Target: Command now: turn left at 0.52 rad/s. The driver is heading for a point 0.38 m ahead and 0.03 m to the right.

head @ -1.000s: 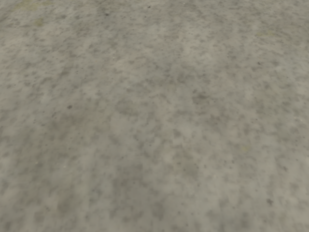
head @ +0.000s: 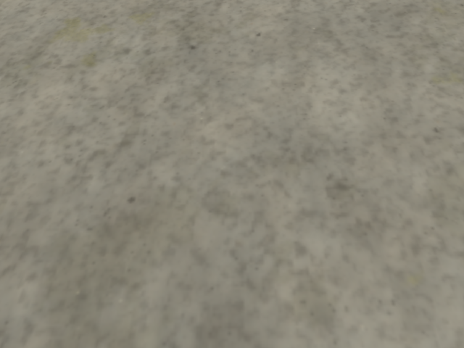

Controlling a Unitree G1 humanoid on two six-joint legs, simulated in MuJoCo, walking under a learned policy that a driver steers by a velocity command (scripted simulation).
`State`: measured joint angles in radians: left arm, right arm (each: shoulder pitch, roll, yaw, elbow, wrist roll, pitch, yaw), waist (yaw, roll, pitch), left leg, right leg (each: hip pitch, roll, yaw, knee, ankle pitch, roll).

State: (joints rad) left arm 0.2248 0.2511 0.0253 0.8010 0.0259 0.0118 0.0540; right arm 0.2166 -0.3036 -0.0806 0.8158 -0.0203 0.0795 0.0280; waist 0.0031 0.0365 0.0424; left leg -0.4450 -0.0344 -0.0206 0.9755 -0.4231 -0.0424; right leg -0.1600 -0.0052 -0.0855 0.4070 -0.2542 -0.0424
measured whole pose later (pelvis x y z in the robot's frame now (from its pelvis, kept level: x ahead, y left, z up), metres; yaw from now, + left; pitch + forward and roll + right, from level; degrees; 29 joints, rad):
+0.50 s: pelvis +0.04 +0.04 +0.00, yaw +1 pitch -1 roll +0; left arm 0.30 0.28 0.07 0.90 0.03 0.03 -0.04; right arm 0.32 -0.23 -0.03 0.86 -0.03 -0.04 -0.02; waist 0.01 -0.03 0.01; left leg 0.02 -0.04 0.11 0.20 -0.22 0.06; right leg -0.53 -0.02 0.06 0.98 -0.23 0.00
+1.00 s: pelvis +0.23 -0.07 +0.00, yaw -12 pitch +0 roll +1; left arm 0.21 0.23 0.04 0.84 0.01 -0.05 -0.01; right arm 0.23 -0.26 -0.04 0.86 -0.03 -0.02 0.00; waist -0.02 0.04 0.10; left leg -0.53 0.09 0.00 1.13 -0.30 0.00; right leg -0.22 0.09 -0.05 0.38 -0.16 -0.12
